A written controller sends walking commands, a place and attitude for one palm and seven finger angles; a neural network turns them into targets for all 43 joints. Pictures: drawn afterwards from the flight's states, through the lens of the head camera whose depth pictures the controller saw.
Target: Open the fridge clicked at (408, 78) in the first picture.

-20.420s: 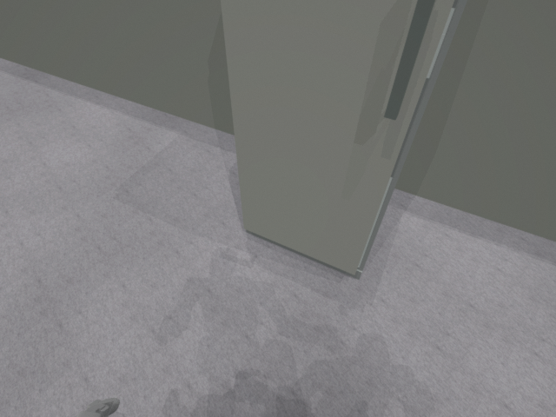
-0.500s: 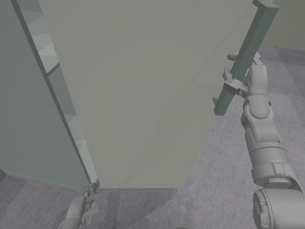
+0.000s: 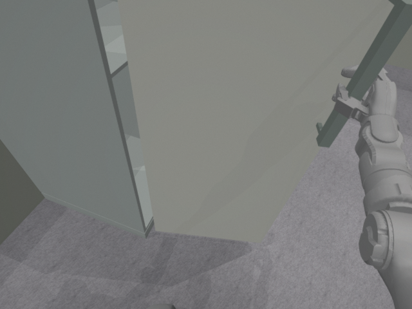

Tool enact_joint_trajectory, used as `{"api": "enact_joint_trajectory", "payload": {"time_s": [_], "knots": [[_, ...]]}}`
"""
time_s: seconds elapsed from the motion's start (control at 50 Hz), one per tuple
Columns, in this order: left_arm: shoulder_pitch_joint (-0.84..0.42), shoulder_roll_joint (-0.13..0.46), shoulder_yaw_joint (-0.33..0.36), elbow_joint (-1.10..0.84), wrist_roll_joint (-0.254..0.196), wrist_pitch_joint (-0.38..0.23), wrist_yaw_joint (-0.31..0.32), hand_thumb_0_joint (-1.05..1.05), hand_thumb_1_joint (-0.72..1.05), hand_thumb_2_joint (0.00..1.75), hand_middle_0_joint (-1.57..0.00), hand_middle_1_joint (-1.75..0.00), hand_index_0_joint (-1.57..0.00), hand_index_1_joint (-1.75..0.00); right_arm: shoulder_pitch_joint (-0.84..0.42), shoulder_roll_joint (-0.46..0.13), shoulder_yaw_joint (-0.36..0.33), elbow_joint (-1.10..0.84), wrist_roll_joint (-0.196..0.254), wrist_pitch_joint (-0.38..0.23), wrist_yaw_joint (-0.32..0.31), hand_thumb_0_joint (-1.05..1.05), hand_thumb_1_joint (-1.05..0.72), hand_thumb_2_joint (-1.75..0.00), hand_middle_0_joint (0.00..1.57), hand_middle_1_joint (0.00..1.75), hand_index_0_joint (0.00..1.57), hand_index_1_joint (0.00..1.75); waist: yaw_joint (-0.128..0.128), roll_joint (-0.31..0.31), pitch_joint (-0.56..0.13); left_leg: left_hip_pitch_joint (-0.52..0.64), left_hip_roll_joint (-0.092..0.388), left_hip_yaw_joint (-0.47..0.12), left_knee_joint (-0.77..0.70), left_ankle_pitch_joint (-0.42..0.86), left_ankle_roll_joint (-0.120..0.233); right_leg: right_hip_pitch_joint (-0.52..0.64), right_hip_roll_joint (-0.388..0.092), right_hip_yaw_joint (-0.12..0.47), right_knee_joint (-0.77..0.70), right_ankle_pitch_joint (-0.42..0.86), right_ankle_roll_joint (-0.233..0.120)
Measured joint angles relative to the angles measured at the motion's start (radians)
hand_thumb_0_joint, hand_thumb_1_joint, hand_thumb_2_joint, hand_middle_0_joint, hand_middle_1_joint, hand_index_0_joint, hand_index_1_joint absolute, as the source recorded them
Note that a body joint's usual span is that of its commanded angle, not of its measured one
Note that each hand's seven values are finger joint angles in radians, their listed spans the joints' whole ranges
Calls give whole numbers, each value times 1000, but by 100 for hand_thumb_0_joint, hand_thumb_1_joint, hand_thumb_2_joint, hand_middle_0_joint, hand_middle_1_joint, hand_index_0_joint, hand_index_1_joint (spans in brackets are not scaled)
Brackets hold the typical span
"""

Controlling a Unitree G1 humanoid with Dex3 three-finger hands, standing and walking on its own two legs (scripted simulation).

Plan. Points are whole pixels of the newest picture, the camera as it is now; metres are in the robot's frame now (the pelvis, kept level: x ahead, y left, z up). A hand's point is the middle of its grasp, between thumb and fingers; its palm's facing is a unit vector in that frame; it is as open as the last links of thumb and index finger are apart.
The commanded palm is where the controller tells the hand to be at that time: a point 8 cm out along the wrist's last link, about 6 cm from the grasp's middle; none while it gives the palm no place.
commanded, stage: stop walking and hold the door back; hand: right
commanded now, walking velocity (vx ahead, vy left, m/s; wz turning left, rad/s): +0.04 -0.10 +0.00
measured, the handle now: (352, 82) +0.51 -0.22 +0.23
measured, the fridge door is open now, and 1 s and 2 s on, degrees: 75 71 71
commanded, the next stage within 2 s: loosen the grip on the handle in 0.66 s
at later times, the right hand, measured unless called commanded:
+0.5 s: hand (343, 99) +0.47 -0.20 +0.21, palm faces +0.15 +0.98 -0.15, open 5.7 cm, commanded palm +0.49 -0.26 +0.18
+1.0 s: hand (349, 89) +0.50 -0.22 +0.21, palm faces +0.18 +0.96 -0.21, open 8.3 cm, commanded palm +0.45 -0.25 +0.20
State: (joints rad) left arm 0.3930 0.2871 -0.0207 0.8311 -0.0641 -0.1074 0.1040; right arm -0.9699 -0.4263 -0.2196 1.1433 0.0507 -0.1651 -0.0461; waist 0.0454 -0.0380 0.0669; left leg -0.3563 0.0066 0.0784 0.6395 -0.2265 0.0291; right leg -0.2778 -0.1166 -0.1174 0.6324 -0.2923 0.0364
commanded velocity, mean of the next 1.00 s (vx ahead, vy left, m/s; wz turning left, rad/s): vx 0.00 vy -0.01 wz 0.00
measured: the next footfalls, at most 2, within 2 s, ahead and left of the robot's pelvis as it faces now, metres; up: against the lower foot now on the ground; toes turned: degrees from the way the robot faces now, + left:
right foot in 0.30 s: +0.05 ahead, -0.14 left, +0.00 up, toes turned -3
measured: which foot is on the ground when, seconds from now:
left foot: down 0.00-1.00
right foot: down 0.00-0.00, up 0.02-0.28, down 0.30-1.00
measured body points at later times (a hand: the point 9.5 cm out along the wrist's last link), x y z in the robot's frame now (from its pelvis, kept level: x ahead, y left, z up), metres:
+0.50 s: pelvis -0.01 -0.03 +0.01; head +0.00 -0.02 +0.46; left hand +0.06 +0.25 -0.11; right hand +0.45 -0.25 +0.22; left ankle +0.07 +0.08 -0.72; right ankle +0.01 -0.14 -0.72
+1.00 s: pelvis -0.01 -0.03 +0.01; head +0.03 -0.03 +0.46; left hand +0.03 +0.27 -0.08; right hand +0.48 -0.27 +0.23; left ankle +0.07 +0.08 -0.72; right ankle +0.01 -0.14 -0.72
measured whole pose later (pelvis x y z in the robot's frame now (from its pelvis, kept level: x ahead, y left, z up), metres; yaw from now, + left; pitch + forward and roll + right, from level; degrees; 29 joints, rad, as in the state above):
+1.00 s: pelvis -0.01 -0.03 +0.01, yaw +3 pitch +5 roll -1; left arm 0.38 0.32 0.02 0.68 -0.01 -0.20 0.01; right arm -1.05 -0.52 -0.31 1.13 -0.11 -0.14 0.01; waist 0.11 0.05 -0.01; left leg -0.47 0.01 0.02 0.49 -0.11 0.03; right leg -0.36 -0.02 -0.11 0.51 -0.24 -0.01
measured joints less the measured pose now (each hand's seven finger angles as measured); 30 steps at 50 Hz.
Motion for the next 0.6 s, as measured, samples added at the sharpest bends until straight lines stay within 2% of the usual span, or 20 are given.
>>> {"api": "enact_joint_trajectory", "payload": {"time_s": [0.04, 0.1, 0.14, 0.22, 0.3, 0.36, 0.44, 0.5, 0.6], "knots": [[-26, -6, 1, 3, -3, 2, -4, 1, 91, 90, -20, -30, -20, -29, -8, -8, -13, 12, -9, 9, -7, -8, -64, -78, 45, 140, 37, 140, 10, -17, 12, 1, -5, 8, 5, 1, 34, -45, 21, 45, 115, -116, -13], [-67, -6, 1, -3, 2, -16, -6, 1, 90, 90, -20, -30, -20, -29, -8, -14, -33, 23, -24, 19, -3, -10, -64, -76, 45, 140, 39, 140, 6, -16, 19, 10, 0, -12, -38, 20, 35, -108, 72, 80, 270, -164, -20], [-86, 0, -5, -14, 7, -31, -7, 1, 90, 90, -20, -30, -20, -29, -17, -14, -32, 40, -27, 21, -3, -10, -65, -75, 45, 140, 39, 140, 4, -7, 18, 17, 7, -23, -71, 45, 31, -126, 88, 74, 290, -147, -18], [-112, 19, -12, -42, 15, -44, -5, 1, 90, 90, -20, -30, -20, -30, -35, -10, -31, 73, -36, 14, 9, -10, -66, -75, 45, 140, 40, 140, 5, 13, -3, 16, 13, -32, -114, 74, 22, -91, 94, 55, 163, -123, -21], [-117, 53, -4, -58, 17, -51, -5, 1, 90, 90, -20, -30, -20, -30, -61, 8, -11, 95, -35, 0, 23, -9, -65, -76, 45, 140, 41, 140, 4, 2, -34, -9, -8, -22, -104, 74, 8, 8, 83, 51, -67, -19, -35], [-123, 49, 3, -51, 9, -43, -7, 1, 91, 90, -20, -30, -20, -29, -71, 18, -1, 93, -28, -20, 35, -8, -65, -77, 45, 140, 41, 140, -10, 33, -30, -16, 1, -43, -92, 67, -15, 12, 94, 31, -78, 33, -41], [-94, 41, -1, -65, 9, -37, -5, 1, 91, 90, -20, -30, -20, -29, -59, 30, 10, 71, -19, -22, 40, -7, -65, -78, 45, 140, 41, 140, -19, 28, -37, -20, 0, -47, -92, 29, -38, 6, 91, 24, -75, 23, -47], [-86, 24, -11, -63, 7, -26, -5, 1, 91, 90, -20, -30, -20, -29, -57, 20, 6, 56, -22, -18, 43, -8, -64, -79, 45, 140, 41, 140, -17, 29, -30, -23, 0, -48, -94, 88, -19, -3, 91, 22, -51, 10, -45], [-65, 8, -16, -55, 4, -15, -4, 1, 90, 90, -20, -30, -20, -30, -39, 6, 4, 46, -19, -17, 32, -9, -63, -80, 45, 140, 40, 140, -9, 3, -36, -35, -6, -47, -86, 65, -8, -18, 85, 23, -39, -1, -41]]}}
